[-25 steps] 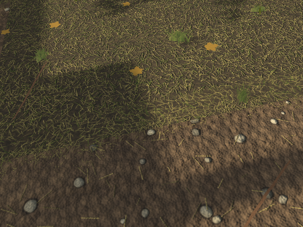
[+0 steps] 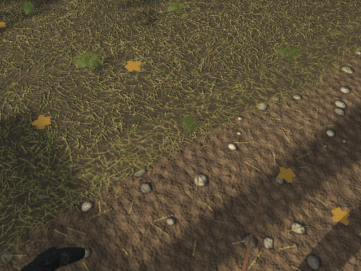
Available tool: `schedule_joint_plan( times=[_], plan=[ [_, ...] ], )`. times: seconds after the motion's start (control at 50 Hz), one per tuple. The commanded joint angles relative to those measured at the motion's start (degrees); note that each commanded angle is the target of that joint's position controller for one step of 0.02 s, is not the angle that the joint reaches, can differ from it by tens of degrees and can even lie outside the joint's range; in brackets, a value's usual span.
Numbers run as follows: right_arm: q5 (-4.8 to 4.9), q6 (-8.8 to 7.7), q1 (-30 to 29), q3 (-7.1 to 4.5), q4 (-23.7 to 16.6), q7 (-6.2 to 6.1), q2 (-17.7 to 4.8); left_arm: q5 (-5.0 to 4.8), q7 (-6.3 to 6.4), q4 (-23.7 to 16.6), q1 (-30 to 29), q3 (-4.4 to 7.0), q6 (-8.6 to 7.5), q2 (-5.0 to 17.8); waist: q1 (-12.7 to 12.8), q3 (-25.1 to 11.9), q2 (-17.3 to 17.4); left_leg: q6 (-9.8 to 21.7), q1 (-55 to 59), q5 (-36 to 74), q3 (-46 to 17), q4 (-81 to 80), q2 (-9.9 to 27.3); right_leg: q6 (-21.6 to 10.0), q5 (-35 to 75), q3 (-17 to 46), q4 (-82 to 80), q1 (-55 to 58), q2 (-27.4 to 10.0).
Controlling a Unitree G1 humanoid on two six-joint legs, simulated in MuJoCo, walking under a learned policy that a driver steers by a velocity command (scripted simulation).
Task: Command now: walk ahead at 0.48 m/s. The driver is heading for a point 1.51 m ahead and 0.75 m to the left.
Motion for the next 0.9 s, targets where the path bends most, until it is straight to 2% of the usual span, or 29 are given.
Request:
schedule_joint_plan(
  times=[0.02,0.04,0.06,0.08,0.1,0.12,0.14,0.16,0.18,0.22,0.24,0.28,0.32,0.4,0.5,0.54,0.56,0.58,0.6,0.62,0.64,0.66,0.68,0.7,0.72,0.74,0.8,0.86,0.9],
  plan=[
    [0.67,0.22,-1.50,-2.33,-2.70,-0.21,-12.44,-0.19,-0.60,-5.74,-3.83,1.51,-1.59,5.03,4.55,2.78,8.43,9.93,-3.09,33.18,-9.23,0.02,14.93,-1.85,-2.31,-2.17,-5.88,7.32,3.01],
    [0.83,0.45,-2.13,-2.36,-2.66,-0.29,-12.96,0.03,-0.42,-4.41,1.20,2.54,-1.68,6.83,8.19,-0.58,8.60,8.83,-3.56,42.42,-7.75,6.22,13.92,-3.15,-1.70,-3.18,-8.17,15.83,4.53],
    [0.62,0.45,-2.13,-1.96,-2.78,-0.35,-12.18,0.28,0.09,-1.71,9.87,4.02,-1.54,9.37,12.80,-6.23,7.81,7.23,-7.44,46.21,-5.84,16.49,11.23,-4.65,-0.08,-3.77,-8.91,29.28,5.36],
    [-0.88,0.02,-2.48,-0.62,-4.37,-0.23,-8.78,1.12,1.12,0.11,20.20,5.30,-1.02,13.23,17.07,-14.96,3.59,4.84,-20.12,30.26,-4.53,33.35,8.38,-7.77,0.95,5.93,-5.62,48.04,-4.71],
    [-1.28,-0.95,4.70,1.69,-5.84,0.13,-0.71,2.05,1.50,0.35,21.44,5.58,-0.71,17.91,12.16,-24.80,-13.19,1.52,-38.50,-12.28,-5.63,53.75,-1.08,-15.83,-7.50,32.82,-11.51,62.82,-20.91],
    [0.68,-1.64,1.84,0.00,-4.82,0.28,-7.39,2.22,1.36,0.15,22.03,4.41,-0.79,12.44,14.95,-25.65,-9.09,1.65,-42.64,-14.10,-13.03,61.11,0.08,-16.08,-13.17,38.52,-16.84,59.32,-20.50],
    [1.86,-1.68,-3.02,-0.89,-6.88,0.29,-9.51,1.69,1.36,0.87,18.46,3.41,-1.05,9.94,13.98,-15.14,-7.97,1.92,-47.41,-9.88,-11.44,62.73,2.60,-13.69,-11.11,28.53,-17.74,52.63,-18.23],
    [1.37,-1.54,-5.51,-0.79,-7.33,0.05,-8.78,1.26,1.31,1.26,14.94,2.83,-1.36,8.09,12.25,-9.97,-5.11,1.99,-46.60,-4.92,-10.32,60.49,5.02,-12.24,-7.51,21.41,-19.25,44.95,-15.60],
    [0.46,-1.08,-6.41,-1.03,-7.32,-0.14,-8.25,1.39,1.11,1.57,11.76,2.44,-1.70,6.47,10.28,-6.52,-4.25,1.85,-44.36,-1.53,-10.20,57.81,6.44,-11.32,-4.83,16.35,-21.38,38.27,-13.45],
    [0.52,0.76,-3.88,-1.04,-6.58,-0.24,-5.79,1.78,0.94,2.25,8.16,2.26,-2.85,4.63,6.89,-4.00,-4.78,1.49,-38.49,2.37,-10.71,55.50,7.79,-10.80,-2.08,9.81,-26.11,30.58,-11.68],
    [0.55,1.55,-3.78,-0.82,-6.71,-0.28,-4.34,1.70,0.98,2.92,7.39,2.42,-3.45,4.53,6.05,-2.89,-3.58,1.16,-37.99,3.05,-10.63,54.64,7.89,-11.12,-0.16,7.62,-27.81,28.62,-11.82],
    [0.21,2.55,-5.89,-0.87,-7.91,-0.41,-3.61,1.81,1.31,4.16,6.56,2.87,-4.11,5.36,5.26,-0.28,-2.14,0.57,-40.20,6.33,-11.37,51.75,7.96,-11.04,2.81,3.20,-29.99,27.07,-11.95],
    [-0.06,2.72,-8.58,-0.91,-9.09,-0.14,-3.51,2.09,1.81,5.38,7.23,3.25,-4.18,6.09,5.58,1.13,-1.26,0.27,-42.63,12.13,-11.92,46.36,7.72,-10.55,4.50,-1.08,-30.64,28.16,-11.35],
    [-0.42,2.13,-16.02,-0.19,-11.54,1.59,-2.59,1.70,2.57,6.98,8.78,3.98,-3.73,8.41,7.98,3.40,0.27,0.99,-40.58,22.35,-7.83,32.59,6.44,-8.91,5.16,-8.54,-31.48,29.39,-10.33],
    [-0.39,2.22,-23.01,-0.18,-15.69,3.02,-3.67,0.11,2.76,9.56,12.33,5.05,-1.94,10.81,10.02,5.23,0.64,4.07,-42.68,16.50,-4.24,24.77,5.12,-7.44,10.01,-11.71,-27.26,39.45,-13.00],
    [-0.35,2.42,-21.62,-0.97,-16.65,3.21,-5.15,-0.39,2.90,9.78,11.93,5.47,-1.04,12.51,8.27,2.59,-1.04,6.16,-37.64,10.43,-0.80,24.10,1.85,-6.26,27.71,-13.21,-20.47,42.04,-13.07],
    [-0.17,2.61,-17.66,-1.86,-16.19,3.09,-6.59,-0.68,3.00,9.67,11.39,5.62,-0.48,13.31,5.80,-0.46,-2.09,7.48,-31.80,7.52,1.15,24.19,-0.71,-5.44,37.60,-14.04,-13.70,42.30,-12.52],
    [0.11,2.73,-9.45,-3.45,-14.32,2.70,-9.04,-1.04,3.05,9.45,10.36,5.41,0.05,13.24,0.95,-4.81,-1.59,9.39,-20.48,9.02,2.45,21.06,-3.83,-3.80,41.56,-15.76,-2.37,39.42,-10.54],
    [0.24,3.24,0.51,-5.71,-11.70,1.68,-13.66,-0.28,3.34,8.88,11.19,4.63,-0.16,11.65,-3.27,-10.18,1.39,11.92,-2.98,11.38,-3.01,19.75,-2.94,-0.99,30.80,-16.07,13.52,27.99,-8.25],
    [0.71,3.23,0.33,-7.00,-11.74,0.91,-21.00,2.40,2.78,5.73,16.33,1.95,-1.45,2.91,3.38,-13.65,18.33,22.42,16.16,4.34,-34.76,15.61,12.58,3.65,-22.97,-13.10,35.63,0.74,2.58],
    [-0.07,2.12,1.41,-5.67,-14.42,1.33,-17.90,0.55,2.24,4.88,12.17,1.56,-3.87,5.23,0.58,-23.69,12.45,26.72,21.24,-5.55,-55.02,4.76,18.35,3.18,-31.38,2.41,43.72,-6.38,6.55],
    [-0.59,1.23,0.02,-4.59,-13.98,1.58,-13.81,-1.81,1.77,3.24,5.61,2.49,-5.13,9.00,-1.07,-16.33,8.12,23.15,17.46,-2.62,-48.02,2.31,17.43,1.66,-26.17,4.26,43.48,-11.60,3.62],
    [-0.28,0.68,-2.77,-4.10,-14.11,1.50,-12.03,-1.44,2.03,2.87,4.37,2.11,-5.80,8.33,1.00,-11.01,5.20,21.21,9.86,1.65,-41.06,2.85,15.19,0.57,-21.27,4.02,39.03,-10.98,1.09],
    [-0.18,0.56,-7.05,-3.39,-14.79,1.35,-9.60,0.31,2.55,3.61,4.40,2.31,-5.91,8.47,3.63,-7.24,2.77,19.50,1.39,7.94,-35.01,3.06,12.95,0.63,-18.05,4.02,33.81,-7.26,-1.03],
    [-0.90,0.43,-9.67,-2.79,-15.89,1.03,-8.02,1.18,2.68,3.97,5.51,2.80,-5.43,9.16,5.84,-6.05,3.94,18.88,-4.74,13.65,-31.17,2.20,11.26,0.80,-15.78,4.56,30.57,-2.49,-2.30],
    [-1.26,0.44,-10.74,-2.64,-16.64,0.82,-7.72,1.46,2.55,4.05,6.19,3.00,-4.71,9.19,6.94,-5.37,4.41,18.83,-8.15,16.49,-29.60,1.00,10.26,1.26,-14.72,4.49,28.63,0.14,-2.51],
    [-0.84,0.23,-9.32,-3.10,-16.33,-0.19,-9.41,2.03,2.50,3.40,4.86,2.36,-3.19,6.66,7.39,-3.24,3.48,18.78,-14.36,23.89,-24.11,-0.50,8.44,3.58,-10.74,2.52,20.25,1.53,-1.78],
    [-0.40,0.62,-7.17,-3.45,-15.64,-1.11,-10.43,2.01,2.18,1.80,-1.64,1.37,-3.05,4.62,5.13,-1.26,5.00,15.84,-17.40,21.36,-19.80,-0.24,4.85,4.86,1.73,1.74,6.60,3.28,0.46],
    [-0.26,1.03,-5.46,-3.47,-15.24,-1.38,-10.45,1.52,1.62,1.04,-5.62,1.00,-3.37,4.09,3.33,-0.81,6.28,14.26,-18.47,17.56,-19.38,0.53,3.72,4.99,7.89,1.22,-1.13,6.44,2.56]
  ],
)
Next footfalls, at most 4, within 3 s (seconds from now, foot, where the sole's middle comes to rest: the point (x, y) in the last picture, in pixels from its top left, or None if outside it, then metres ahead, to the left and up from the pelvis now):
0.08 right None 0.22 -0.14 -0.77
0.60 left None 0.46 0.16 -0.77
1.08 right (135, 188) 0.80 0.11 -0.77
1.58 left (39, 193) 0.82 0.49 -0.77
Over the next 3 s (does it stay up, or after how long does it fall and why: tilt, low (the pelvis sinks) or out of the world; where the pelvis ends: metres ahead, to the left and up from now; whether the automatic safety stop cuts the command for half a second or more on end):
stays up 1.33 0.82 0.00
